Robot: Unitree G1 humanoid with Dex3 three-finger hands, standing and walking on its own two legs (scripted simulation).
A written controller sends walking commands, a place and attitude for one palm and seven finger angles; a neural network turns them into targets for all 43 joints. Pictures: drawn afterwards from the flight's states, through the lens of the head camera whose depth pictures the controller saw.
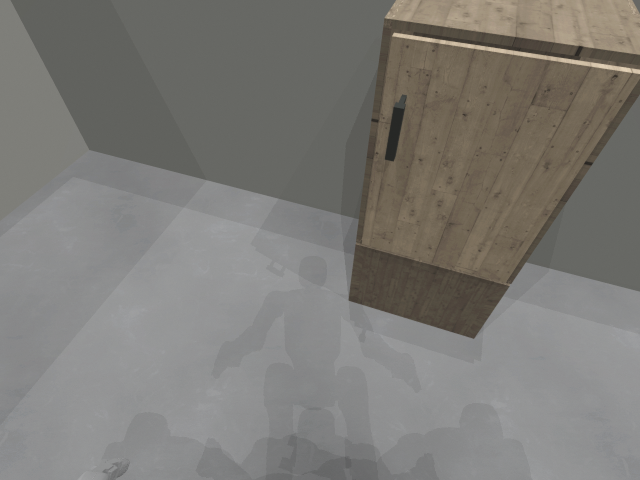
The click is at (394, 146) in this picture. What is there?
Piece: cupboard door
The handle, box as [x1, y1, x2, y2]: [385, 95, 406, 160]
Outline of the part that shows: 406,95 402,95 399,102 396,102 393,108 385,159 393,160 395,156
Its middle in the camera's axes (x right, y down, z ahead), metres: +0.16 -0.23 +0.81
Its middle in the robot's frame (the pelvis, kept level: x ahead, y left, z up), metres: +0.78 -0.12 +0.02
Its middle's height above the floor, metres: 0.79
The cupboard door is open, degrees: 0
